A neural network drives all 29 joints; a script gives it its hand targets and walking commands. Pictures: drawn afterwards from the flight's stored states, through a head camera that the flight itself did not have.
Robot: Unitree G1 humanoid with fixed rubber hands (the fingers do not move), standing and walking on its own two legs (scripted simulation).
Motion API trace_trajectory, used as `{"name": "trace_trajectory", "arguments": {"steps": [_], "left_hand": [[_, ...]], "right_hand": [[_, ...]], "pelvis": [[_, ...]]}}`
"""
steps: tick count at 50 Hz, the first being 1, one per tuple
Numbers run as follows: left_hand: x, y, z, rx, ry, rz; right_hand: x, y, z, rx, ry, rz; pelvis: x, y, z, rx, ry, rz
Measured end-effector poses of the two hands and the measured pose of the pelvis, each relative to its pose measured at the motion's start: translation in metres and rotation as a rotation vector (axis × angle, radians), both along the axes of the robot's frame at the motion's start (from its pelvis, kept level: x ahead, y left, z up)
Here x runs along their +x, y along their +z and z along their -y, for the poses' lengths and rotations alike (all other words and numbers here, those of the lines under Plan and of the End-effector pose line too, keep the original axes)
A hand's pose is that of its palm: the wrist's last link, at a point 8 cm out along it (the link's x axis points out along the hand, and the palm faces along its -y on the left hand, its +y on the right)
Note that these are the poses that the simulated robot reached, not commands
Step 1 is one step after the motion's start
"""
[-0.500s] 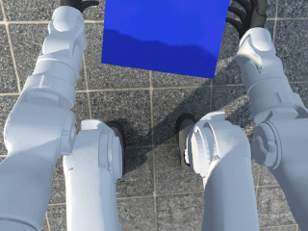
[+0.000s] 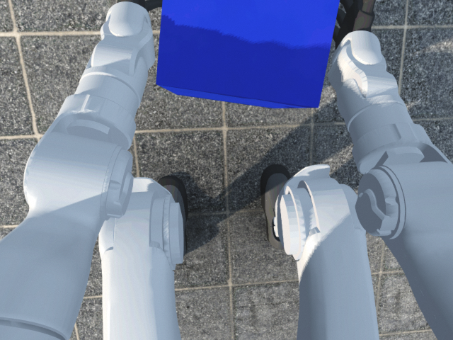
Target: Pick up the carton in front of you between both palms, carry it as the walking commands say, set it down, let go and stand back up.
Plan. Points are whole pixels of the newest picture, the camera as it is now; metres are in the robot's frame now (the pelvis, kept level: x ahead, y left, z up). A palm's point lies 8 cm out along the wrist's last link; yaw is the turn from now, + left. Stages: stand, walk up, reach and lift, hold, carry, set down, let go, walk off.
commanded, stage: reach and lift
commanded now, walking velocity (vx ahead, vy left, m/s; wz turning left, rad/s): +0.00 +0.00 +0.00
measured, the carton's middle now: (239, 37) +0.52 -0.03 -0.25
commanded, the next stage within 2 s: none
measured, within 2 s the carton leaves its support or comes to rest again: leaves its support in 0.14 s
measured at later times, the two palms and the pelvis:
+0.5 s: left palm out of the picture +0.51 +0.13 -0.03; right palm (417, 17) +0.48 -0.17 -0.03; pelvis +0.00 +0.00 +0.04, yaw +2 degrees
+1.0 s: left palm out of the picture +0.48 +0.14 +0.12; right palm out of the picture +0.46 -0.16 +0.12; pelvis +0.03 +0.00 +0.17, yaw +2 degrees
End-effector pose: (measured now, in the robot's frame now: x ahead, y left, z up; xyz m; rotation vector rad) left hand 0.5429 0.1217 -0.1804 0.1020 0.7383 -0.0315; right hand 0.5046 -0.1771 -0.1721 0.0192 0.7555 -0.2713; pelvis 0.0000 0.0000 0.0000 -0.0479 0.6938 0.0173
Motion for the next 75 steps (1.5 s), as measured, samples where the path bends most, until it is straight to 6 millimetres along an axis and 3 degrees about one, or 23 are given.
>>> {"name": "trace_trajectory", "arguments": {"steps": [6, 11, 14, 18, 24, 30, 44, 75], "left_hand": [[0.001, 0.003, -0.002, 0.009, 0.005, -0.022], [-0.002, 0.014, -0.003, -0.01, 0.027, 0.008], [-0.005, 0.033, -0.005, -0.024, 0.041, 0.043], [-0.014, 0.074, -0.008, -0.041, 0.066, 0.082], [-0.03, 0.138, -0.012, -0.057, 0.102, 0.066], [-0.04, 0.187, -0.013, -0.046, 0.108, 0.047], [-0.056, 0.263, -0.017, -0.055, 0.136, 0.064], [-0.113, 0.461, -0.029, -0.059, 0.207, 0.059]], "right_hand": [[0.005, 0.003, -0.001, 0.006, 0.012, -0.016], [0.006, 0.017, -0.002, 0.022, -0.008, 0.022], [0.002, 0.034, -0.005, 0.035, -0.017, 0.061], [-0.006, 0.072, -0.008, 0.047, -0.021, 0.105], [-0.019, 0.132, -0.011, 0.054, -0.013, 0.092], [-0.027, 0.179, -0.011, 0.039, 0.01, 0.07], [-0.036, 0.257, -0.017, 0.05, 0.046, 0.088], [-0.073, 0.455, -0.028, 0.056, 0.1, 0.081]], "pelvis": [[0.004, -0.008, -0.002, 0.0, 0.003, 0.017], [0.008, -0.011, -0.002, 0.006, 0.006, 0.02], [0.008, -0.009, -0.001, 0.011, 0.009, 0.02], [0.008, 0.002, 0.0, 0.015, 0.013, 0.015], [0.005, 0.036, 0.002, 0.014, 0.018, -0.005], [0.003, 0.073, 0.002, 0.018, 0.018, -0.027], [0.017, 0.14, 0.003, 0.032, 0.012, -0.024], [0.086, 0.316, 0.0, 0.046, 0.018, 0.295]]}}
